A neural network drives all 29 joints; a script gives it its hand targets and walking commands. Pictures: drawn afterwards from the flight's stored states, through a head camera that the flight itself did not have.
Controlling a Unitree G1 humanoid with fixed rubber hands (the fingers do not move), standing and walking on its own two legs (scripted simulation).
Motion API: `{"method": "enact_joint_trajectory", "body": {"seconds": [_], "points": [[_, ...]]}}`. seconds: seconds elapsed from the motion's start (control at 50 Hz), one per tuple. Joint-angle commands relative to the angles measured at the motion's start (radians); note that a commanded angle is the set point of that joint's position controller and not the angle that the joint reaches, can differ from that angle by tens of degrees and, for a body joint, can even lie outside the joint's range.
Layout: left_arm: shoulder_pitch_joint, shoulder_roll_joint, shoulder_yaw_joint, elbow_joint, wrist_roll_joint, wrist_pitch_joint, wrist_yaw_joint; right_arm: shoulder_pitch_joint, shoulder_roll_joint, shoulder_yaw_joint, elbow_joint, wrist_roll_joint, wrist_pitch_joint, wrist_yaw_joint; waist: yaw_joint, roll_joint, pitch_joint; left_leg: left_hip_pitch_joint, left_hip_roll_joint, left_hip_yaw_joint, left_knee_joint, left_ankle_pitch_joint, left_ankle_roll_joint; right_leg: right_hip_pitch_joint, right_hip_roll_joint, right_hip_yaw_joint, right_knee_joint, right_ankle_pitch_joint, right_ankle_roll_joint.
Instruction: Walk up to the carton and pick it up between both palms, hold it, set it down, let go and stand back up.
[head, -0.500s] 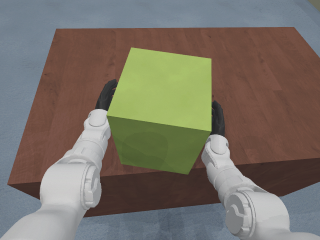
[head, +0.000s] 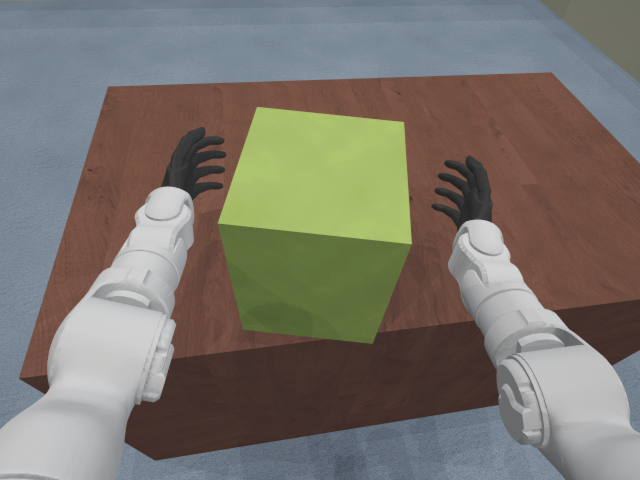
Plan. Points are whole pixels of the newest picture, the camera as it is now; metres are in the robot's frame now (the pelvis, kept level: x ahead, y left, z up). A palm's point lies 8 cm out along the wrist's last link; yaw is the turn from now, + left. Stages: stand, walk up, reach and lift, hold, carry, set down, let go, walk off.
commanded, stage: set down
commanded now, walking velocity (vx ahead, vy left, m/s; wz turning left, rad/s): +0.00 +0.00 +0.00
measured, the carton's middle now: (318, 232) +0.45 -0.02 +0.03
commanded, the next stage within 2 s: none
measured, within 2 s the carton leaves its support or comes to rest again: neither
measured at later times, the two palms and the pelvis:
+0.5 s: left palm (181, 135) +0.48 +0.14 +0.18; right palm (489, 184) +0.40 -0.21 +0.16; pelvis +0.00 -0.02 +0.02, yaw +0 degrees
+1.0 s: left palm (153, 202) +0.42 +0.18 +0.14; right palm (493, 240) +0.34 -0.20 +0.12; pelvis +0.01 -0.01 +0.02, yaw -1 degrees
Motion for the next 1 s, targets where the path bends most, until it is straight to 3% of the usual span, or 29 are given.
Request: {"method": "enact_joint_trajectory", "body": {"seconds": [0.0, 0.1, 0.16, 0.2, 0.24, 0.36, 0.38, 0.4, 0.44, 0.46, 0.54, 0.56, 0.62, 0.64, 0.68, 0.7, 0.72, 0.74, 0.76, 0.78, 0.8, 0.82, 0.94, 0.96, 0.98], "points": [[-0.507, 0.08, -0.005, -0.146, -0.023, 0.029, -0.013, -0.49, -0.121, 0.001, -0.187, 0.002, 0.06, -0.014, -0.033, 0.141, -0.465, 0.477, 0.024, -0.069, -0.114, 0.34, -0.127, 0.129, 0.038, -0.033, -0.044, 0.148, -0.053], [-0.503, 0.109, 0.025, -0.081, -0.006, 0.06, -0.017, -0.482, -0.093, 0.005, -0.165, -0.016, 0.132, -0.029, -0.022, 0.097, -0.367, 0.452, 0.018, -0.054, -0.177, 0.26, -0.1, 0.209, 0.026, -0.02, -0.083, 0.137, -0.054], [-0.505, 0.138, 0.051, -0.074, 0.02, 0.081, -0.02, -0.479, -0.073, 0.019, -0.173, -0.014, 0.155, -0.042, -0.012, 0.094, -0.33, 0.462, 0.014, -0.047, -0.2, 0.283, -0.095, 0.269, 0.027, -0.017, -0.099, 0.167, -0.05], [-0.503, 0.146, 0.068, -0.112, 0.035, 0.106, -0.021, -0.467, -0.076, 0.017, -0.207, -0.013, 0.172, -0.054, -0.008, 0.114, -0.346, 0.483, 0.006, -0.033, -0.207, 0.311, -0.101, 0.317, 0.029, -0.011, -0.114, 0.207, -0.05], [-0.498, 0.148, 0.076, -0.13, 0.035, 0.129, -0.028, -0.464, -0.068, 0.0, -0.23, -0.031, 0.184, -0.067, -0.023, 0.094, -0.327, 0.492, 0.003, -0.025, -0.212, 0.323, -0.099, 0.345, 0.03, -0.01, -0.123, 0.242, -0.044], [-0.544, 0.205, 0.112, -0.256, 0.026, 0.179, -0.03, -0.508, -0.052, -0.017, -0.396, -0.052, 0.225, -0.084, -0.012, 0.07, -0.399, 0.484, -0.014, 0.003, -0.225, 0.317, -0.081, 0.443, 0.025, 0.001, -0.13, 0.325, -0.026], [-0.542, 0.204, 0.114, -0.255, 0.026, 0.194, -0.033, -0.509, -0.044, -0.024, -0.398, -0.062, 0.24, -0.089, -0.022, 0.059, -0.389, 0.468, -0.017, 0.005, -0.23, 0.309, -0.075, 0.472, 0.022, 0.008, -0.131, 0.348, -0.024], [-0.545, 0.209, 0.119, -0.314, 0.024, 0.204, -0.033, -0.507, -0.046, -0.031, -0.441, -0.057, 0.244, -0.094, -0.017, 0.075, -0.43, 0.483, -0.016, 0.007, -0.228, 0.345, -0.084, 0.495, 0.024, 0.008, -0.124, 0.39, -0.023], [-0.517, 0.22, 0.127, -0.311, 0.027, 0.236, -0.043, -0.492, -0.04, 0.003, -0.462, -0.031, 0.273, -0.098, -0.008, 0.058, -0.415, 0.487, -0.023, 0.015, -0.231, 0.358, -0.076, 0.535, 0.021, 0.016, -0.137, 0.417, -0.02], [-0.501, 0.232, 0.125, -0.316, 0.025, 0.248, -0.052, -0.477, -0.038, 0.013, -0.474, -0.022, 0.287, -0.103, -0.019, 0.042, -0.394, 0.463, -0.028, 0.014, -0.238, 0.358, -0.068, 0.571, 0.017, 0.026, -0.138, 0.458, -0.014], [-0.464, 0.238, 0.148, -0.396, 0.044, 0.287, -0.066, -0.432, -0.031, 0.027, -0.523, 0.003, 0.32, -0.114, -0.009, 0.058, -0.402, 0.483, -0.029, 0.019, -0.257, 0.375, -0.068, 0.621, 0.012, 0.032, -0.145, 0.502, -0.012], [-0.465, 0.235, 0.15, -0.425, 0.05, 0.296, -0.067, -0.413, -0.031, 0.019, -0.523, 0.007, 0.329, -0.115, -0.015, 0.084, -0.388, 0.495, -0.027, 0.018, -0.264, 0.375, -0.077, 0.615, 0.015, 0.029, -0.149, 0.488, -0.015], [-0.388, 0.224, 0.163, -0.43, 0.069, 0.346, -0.083, -0.359, -0.043, 0.036, -0.525, 0.025, 0.361, -0.114, -0.008, 0.077, -0.252, 0.544, -0.021, 0.017, -0.284, 0.358, -0.078, 0.59, 0.024, 0.021, -0.181, 0.412, -0.024], [-0.357, 0.215, 0.173, -0.459, 0.082, 0.355, -0.086, -0.326, -0.035, 0.041, -0.544, 0.029, 0.362, -0.115, 0.003, 0.088, -0.234, 0.546, -0.021, 0.02, -0.293, 0.349, -0.079, 0.592, 0.024, 0.02, -0.187, 0.385, -0.028], [-0.223, 0.189, 0.211, -0.532, 0.128, 0.372, -0.101, -0.185, -0.011, 0.062, -0.563, 0.033, 0.35, -0.121, 0.018, 0.089, -0.21, 0.598, -0.021, 0.024, -0.285, 0.444, -0.088, 0.643, 0.031, 0.018, -0.189, 0.456, -0.025], [-0.239, 0.198, 0.218, -0.568, 0.135, 0.377, -0.106, -0.194, -0.018, 0.039, -0.589, 0.018, 0.348, -0.125, 0.006, 0.083, -0.199, 0.6, -0.02, 0.022, -0.286, 0.43, -0.092, 0.63, 0.033, 0.011, -0.196, 0.43, -0.022], [-0.203, 0.189, 0.224, -0.597, 0.137, 0.379, -0.107, -0.161, -0.005, 0.044, -0.619, 0.015, 0.345, -0.123, 0.016, 0.082, -0.168, 0.595, -0.02, 0.025, -0.29, 0.406, -0.09, 0.626, 0.033, 0.011, -0.201, 0.395, -0.026], [-0.232, 0.198, 0.216, -0.605, 0.132, 0.383, -0.106, -0.18, -0.019, 0.015, -0.624, -0.003, 0.346, -0.122, -0.001, 0.088, -0.14, 0.592, -0.014, 0.02, -0.295, 0.375, -0.093, 0.592, 0.038, 0.003, -0.204, 0.349, -0.031], [-0.199, 0.191, 0.228, -0.648, 0.135, 0.385, -0.103, -0.154, -0.015, 0.015, -0.663, -0.015, 0.339, -0.12, 0.015, 0.08, -0.141, 0.6, -0.011, 0.023, -0.292, 0.388, -0.092, 0.585, 0.042, 0.001, -0.203, 0.338, -0.032], [-0.227, 0.196, 0.224, -0.687, 0.122, 0.387, -0.097, -0.178, -0.026, -0.009, -0.698, -0.025, 0.333, -0.118, 0.005, 0.083, -0.163, 0.609, -0.007, 0.022, -0.285, 0.381, -0.099, 0.561, 0.046, -0.005, -0.202, 0.322, -0.033], [-0.199, 0.192, 0.22, -0.695, 0.113, 0.393, -0.094, -0.165, -0.024, -0.002, -0.719, -0.029, 0.333, -0.113, 0.015, 0.081, -0.156, 0.617, -0.001, 0.021, -0.282, 0.39, -0.098, 0.556, 0.048, -0.005, -0.203, 0.309, -0.038], [-0.16, 0.183, 0.229, -0.774, 0.113, 0.396, -0.088, -0.117, -0.026, -0.003, -0.767, -0.026, 0.32, -0.108, 0.027, 0.098, -0.184, 0.641, 0.002, 0.022, -0.269, 0.449, -0.108, 0.561, 0.052, -0.007, -0.196, 0.336, -0.042], [-0.026, 0.168, 0.241, -0.92, 0.111, 0.416, -0.071, 0.017, -0.03, -0.013, -0.873, -0.047, 0.309, -0.082, 0.03, 0.121, -0.205, 0.683, 0.009, 0.012, -0.249, 0.501, -0.125, 0.551, 0.053, 0.001, -0.191, 0.325, -0.046], [-0.073, 0.182, 0.239, -0.929, 0.1, 0.415, -0.072, -0.027, -0.036, -0.026, -0.882, -0.049, 0.316, -0.078, 0.029, 0.123, -0.192, 0.657, 0.008, 0.013, -0.26, 0.451, -0.12, 0.531, 0.049, 0.002, -0.2, 0.277, -0.046], [-0.02, 0.177, 0.248, -0.913, 0.099, 0.416, -0.074, 0.013, -0.021, -0.002, -0.891, -0.049, 0.325, -0.073, 0.047, 0.09, -0.163, 0.624, 0.004, 0.017, -0.276, 0.398, -0.101, 0.555, 0.042, 0.013, -0.2, 0.259, -0.046]]}}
